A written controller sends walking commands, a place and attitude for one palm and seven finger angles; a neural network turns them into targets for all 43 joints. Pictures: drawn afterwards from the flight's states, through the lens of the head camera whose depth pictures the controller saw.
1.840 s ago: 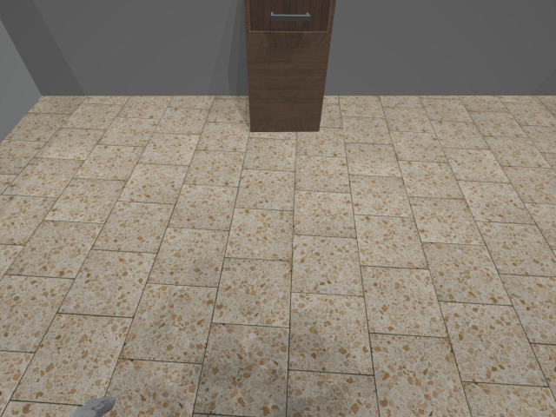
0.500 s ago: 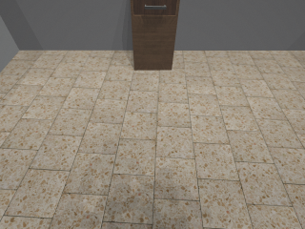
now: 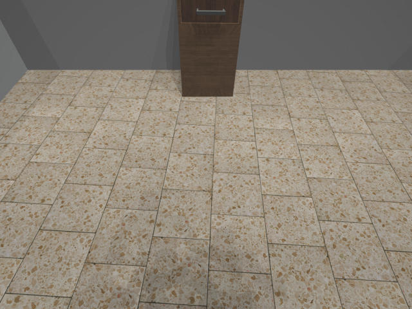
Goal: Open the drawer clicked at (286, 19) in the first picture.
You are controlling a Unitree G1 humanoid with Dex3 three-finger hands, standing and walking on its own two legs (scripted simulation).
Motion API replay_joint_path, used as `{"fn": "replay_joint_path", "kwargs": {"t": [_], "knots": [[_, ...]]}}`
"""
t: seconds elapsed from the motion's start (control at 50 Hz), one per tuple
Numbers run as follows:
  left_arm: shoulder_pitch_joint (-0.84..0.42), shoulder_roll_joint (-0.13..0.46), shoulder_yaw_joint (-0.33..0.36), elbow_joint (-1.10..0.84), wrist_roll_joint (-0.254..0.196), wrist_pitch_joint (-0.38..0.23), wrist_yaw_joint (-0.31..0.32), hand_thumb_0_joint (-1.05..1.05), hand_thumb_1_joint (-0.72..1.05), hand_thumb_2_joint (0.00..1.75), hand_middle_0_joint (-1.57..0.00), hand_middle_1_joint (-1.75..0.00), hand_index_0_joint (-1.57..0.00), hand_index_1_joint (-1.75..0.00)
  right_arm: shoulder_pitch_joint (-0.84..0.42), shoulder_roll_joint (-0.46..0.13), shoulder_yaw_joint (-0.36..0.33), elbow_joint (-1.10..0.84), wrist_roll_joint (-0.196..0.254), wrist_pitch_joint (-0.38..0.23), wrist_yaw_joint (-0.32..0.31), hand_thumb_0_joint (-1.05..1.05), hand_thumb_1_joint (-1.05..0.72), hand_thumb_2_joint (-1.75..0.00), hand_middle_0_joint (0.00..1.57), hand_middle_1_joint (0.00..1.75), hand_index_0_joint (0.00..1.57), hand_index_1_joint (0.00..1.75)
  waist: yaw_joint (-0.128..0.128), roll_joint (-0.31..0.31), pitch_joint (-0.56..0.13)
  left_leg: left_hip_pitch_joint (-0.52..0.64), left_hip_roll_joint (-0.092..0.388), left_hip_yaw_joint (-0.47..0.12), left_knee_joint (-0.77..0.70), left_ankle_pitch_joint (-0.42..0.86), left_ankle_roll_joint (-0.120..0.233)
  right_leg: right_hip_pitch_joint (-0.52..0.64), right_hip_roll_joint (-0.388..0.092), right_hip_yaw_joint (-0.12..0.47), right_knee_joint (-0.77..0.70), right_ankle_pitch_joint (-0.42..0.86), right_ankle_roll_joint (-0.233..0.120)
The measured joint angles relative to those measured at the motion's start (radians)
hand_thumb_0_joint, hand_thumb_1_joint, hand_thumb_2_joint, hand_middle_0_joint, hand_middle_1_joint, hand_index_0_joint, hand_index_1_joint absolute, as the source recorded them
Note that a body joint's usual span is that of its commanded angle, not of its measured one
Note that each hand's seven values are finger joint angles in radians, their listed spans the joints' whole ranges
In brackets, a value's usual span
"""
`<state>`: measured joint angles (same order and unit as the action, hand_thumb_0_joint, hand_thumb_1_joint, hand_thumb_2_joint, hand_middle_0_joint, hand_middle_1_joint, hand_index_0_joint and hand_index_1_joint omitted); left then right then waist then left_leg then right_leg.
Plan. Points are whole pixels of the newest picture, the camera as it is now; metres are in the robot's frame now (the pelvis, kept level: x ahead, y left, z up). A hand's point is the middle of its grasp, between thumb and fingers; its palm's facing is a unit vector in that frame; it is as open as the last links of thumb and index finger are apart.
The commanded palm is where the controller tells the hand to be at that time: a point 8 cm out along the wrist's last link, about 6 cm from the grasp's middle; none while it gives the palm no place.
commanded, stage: walk to a spot facing it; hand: left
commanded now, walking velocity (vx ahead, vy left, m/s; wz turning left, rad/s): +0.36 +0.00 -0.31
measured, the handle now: (210, 11) +1.83 +0.08 -0.09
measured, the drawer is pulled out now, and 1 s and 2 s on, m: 0.00 0.00 0.00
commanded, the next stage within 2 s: none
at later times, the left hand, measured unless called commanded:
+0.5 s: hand out of the picture +0.05 +0.14 -0.18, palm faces -0.01 -0.98 -0.19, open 7.4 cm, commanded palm none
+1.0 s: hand (148, 218) +0.39 +0.19 -0.19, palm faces -0.15 -0.98 -0.16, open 7.4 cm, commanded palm none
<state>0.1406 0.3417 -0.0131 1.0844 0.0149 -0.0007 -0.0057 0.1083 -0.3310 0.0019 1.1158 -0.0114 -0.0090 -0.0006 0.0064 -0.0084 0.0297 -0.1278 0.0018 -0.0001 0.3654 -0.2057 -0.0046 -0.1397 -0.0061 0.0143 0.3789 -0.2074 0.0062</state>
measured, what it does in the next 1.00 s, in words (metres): walks ahead: left foot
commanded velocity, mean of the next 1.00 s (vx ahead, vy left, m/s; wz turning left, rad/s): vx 0.37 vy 0.00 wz -0.19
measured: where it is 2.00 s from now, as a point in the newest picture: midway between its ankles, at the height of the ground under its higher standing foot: (227, 216)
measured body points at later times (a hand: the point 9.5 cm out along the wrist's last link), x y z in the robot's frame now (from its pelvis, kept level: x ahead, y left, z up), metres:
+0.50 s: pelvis +0.10 -0.03 -0.01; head +0.11 -0.04 +0.43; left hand +0.05 +0.19 -0.17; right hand +0.06 -0.26 -0.18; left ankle +0.05 +0.09 -0.67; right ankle +0.01 -0.11 -0.75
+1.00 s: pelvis +0.32 +0.02 -0.01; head +0.33 +0.04 +0.44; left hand +0.40 +0.24 -0.17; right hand +0.30 -0.23 -0.15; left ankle +0.34 +0.07 -0.75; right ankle +0.29 -0.13 -0.64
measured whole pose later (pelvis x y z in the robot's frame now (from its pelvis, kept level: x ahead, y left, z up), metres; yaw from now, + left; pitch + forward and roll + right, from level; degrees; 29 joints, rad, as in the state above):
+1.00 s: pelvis +0.32 +0.02 -0.01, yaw -13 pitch -1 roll +0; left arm 0.27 0.19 0.07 1.04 0.04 -0.02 -0.01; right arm 0.27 -0.16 -0.06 1.07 -0.02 -0.09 -0.03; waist 0.02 -0.05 0.01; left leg -0.21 -0.01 0.21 0.46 -0.25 0.10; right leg -0.56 -0.08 -0.01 1.23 -0.23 -0.01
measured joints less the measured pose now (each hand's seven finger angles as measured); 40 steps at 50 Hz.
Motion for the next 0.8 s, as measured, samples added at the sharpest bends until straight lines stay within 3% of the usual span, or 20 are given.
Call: {"fn": "replay_joint_path", "kwargs": {"t": [0.1,0.28,0.36,0.4,0.46,0.52,0.62,0.72,0.76,0.8], "knots": [[0.024,-0.016,0.002,0.002,0.002,0.010,0.007,0.00,0.90,0.90,-0.20,-0.30,-0.20,-0.30,0.016,0.014,0.002,0.002,-0.008,0.008,-0.003,0.01,-0.90,-0.90,0.20,0.30,0.20,0.30,0.004,0.000,-0.018,-0.006,0.005,0.010,0.026,-0.020,-0.002,-0.009,0.005,0.009,0.024,-0.015,-0.001],[0.181,-0.097,0.016,0.006,0.011,0.020,-0.022,0.00,0.90,0.90,-0.20,-0.30,-0.20,-0.30,0.148,0.097,-0.007,-0.002,-0.015,0.003,0.005,0.00,-0.90,-0.90,0.20,0.30,0.20,0.30,0.011,-0.011,-0.051,-0.018,0.024,0.063,0.156,-0.149,-0.005,-0.066,0.022,0.049,0.202,-0.146,-0.030],[0.229,-0.140,0.022,0.017,0.012,0.011,-0.026,0.00,0.90,0.90,-0.20,-0.30,-0.20,-0.30,0.212,0.120,-0.021,0.008,-0.012,-0.010,0.000,0.00,-0.90,-0.90,0.20,0.30,0.20,0.30,0.004,0.010,-0.038,0.006,0.052,0.085,0.202,-0.221,-0.022,-0.074,0.022,-0.010,0.259,-0.199,-0.036],[0.236,-0.162,0.027,0.016,0.014,-0.012,-0.023,0.00,0.90,0.90,-0.20,-0.30,-0.20,-0.30,0.245,0.125,-0.026,0.023,-0.009,-0.006,-0.003,0.00,-0.90,-0.90,0.20,0.30,0.20,0.30,-0.004,0.041,-0.034,-0.040,0.080,0.068,0.326,-0.249,-0.012,-0.049,0.044,-0.039,0.248,-0.220,-0.046],[0.272,-0.179,0.033,0.004,0.010,-0.058,0.001,0.00,0.90,0.90,-0.20,-0.30,-0.20,-0.30,0.245,0.143,-0.024,0.048,-0.013,0.011,0.001,0.01,-0.90,-0.90,0.20,0.30,0.20,0.30,0.028,0.021,-0.027,-0.178,0.061,0.067,0.642,-0.281,-0.002,0.001,0.042,-0.032,0.194,-0.220,-0.055],[0.323,-0.202,0.030,0.015,0.015,-0.068,0.016,0.00,0.90,0.90,-0.20,-0.30,-0.20,-0.30,0.196,0.147,-0.033,0.029,-0.015,0.010,0.007,0.01,-0.90,-0.90,0.20,0.30,0.20,0.30,0.048,0.006,-0.013,-0.308,0.063,0.086,0.758,-0.240,-0.005,0.069,0.041,-0.003,0.100,-0.194,-0.060],[0.389,-0.237,0.019,0.067,0.018,-0.057,0.021,0.00,0.90,0.90,-0.20,-0.30,-0.20,-0.30,0.069,0.147,-0.047,-0.055,-0.008,0.001,0.021,0.01,-0.91,-0.90,0.20,0.30,0.20,0.30,0.036,0.009,0.007,-0.467,0.088,0.100,0.640,-0.084,-0.016,0.175,0.039,0.030,-0.036,-0.170,-0.044],[0.399,-0.231,0.027,0.094,0.015,-0.053,0.023,0.00,0.90,0.90,-0.20,-0.30,-0.20,-0.30,-0.028,0.167,-0.044,-0.120,0.001,-0.025,0.030,0.01,-0.91,-0.90,0.20,0.30,0.20,0.29,0.041,-0.005,0.033,-0.447,0.071,0.117,0.393,0.016,0.012,0.261,0.028,0.047,-0.076,-0.218,-0.018],[0.401,-0.222,0.035,0.098,0.012,-0.054,0.023,0.00,0.90,0.90,-0.20,-0.30,-0.20,-0.30,-0.040,0.174,-0.039,-0.136,-0.003,-0.047,0.025,0.01,-0.91,-0.90,0.20,0.30,0.20,0.29,0.037,-0.012,0.034,-0.371,0.049,0.127,0.293,0.045,0.031,0.250,0.023,0.049,0.026,-0.284,-0.013],[0.375,-0.209,0.045,0.098,0.004,-0.044,0.019,0.00,0.90,0.90,-0.20,-0.30,-0.20,-0.30,-0.039,0.182,-0.040,-0.141,-0.014,-0.067,0.015,0.00,-0.91,-0.90,0.20,0.30,0.20,0.30,0.026,-0.020,0.037,-0.354,0.038,0.137,0.337,-0.033,0.083,0.133,0.020,0.040,0.346,-0.328,-0.028]]}}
